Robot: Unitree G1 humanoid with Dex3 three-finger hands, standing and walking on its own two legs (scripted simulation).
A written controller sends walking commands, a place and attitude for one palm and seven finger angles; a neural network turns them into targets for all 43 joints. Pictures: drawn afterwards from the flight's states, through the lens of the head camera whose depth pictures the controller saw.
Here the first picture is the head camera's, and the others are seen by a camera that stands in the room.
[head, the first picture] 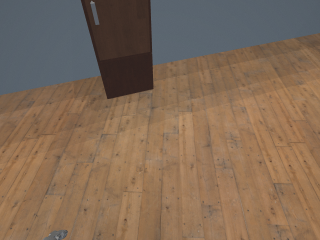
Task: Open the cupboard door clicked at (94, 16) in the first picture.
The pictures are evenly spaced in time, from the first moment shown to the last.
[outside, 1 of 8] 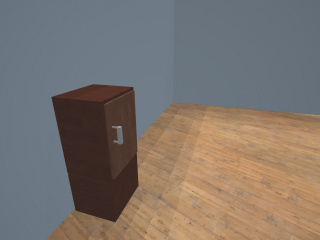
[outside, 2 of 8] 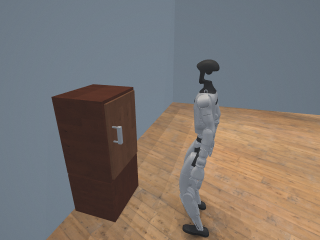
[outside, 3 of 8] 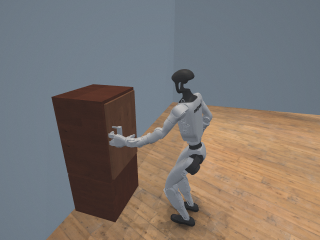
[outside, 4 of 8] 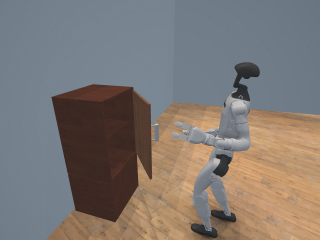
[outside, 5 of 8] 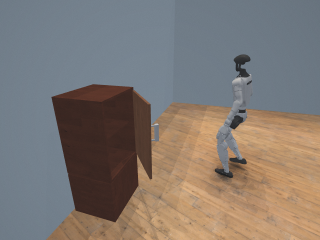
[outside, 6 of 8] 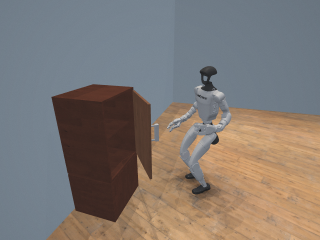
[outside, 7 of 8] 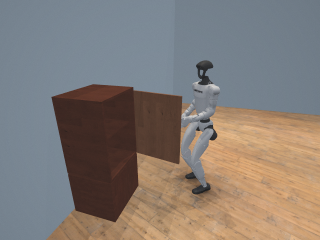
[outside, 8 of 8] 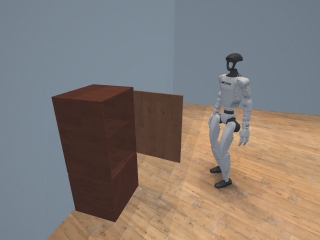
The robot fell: no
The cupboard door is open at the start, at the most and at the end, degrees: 0 85 84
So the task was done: yes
